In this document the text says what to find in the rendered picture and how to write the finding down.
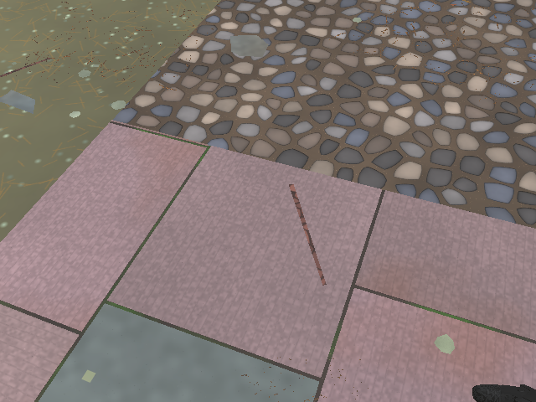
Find robot right hand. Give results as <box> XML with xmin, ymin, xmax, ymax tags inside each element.
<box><xmin>472</xmin><ymin>384</ymin><xmax>536</xmax><ymax>402</ymax></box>

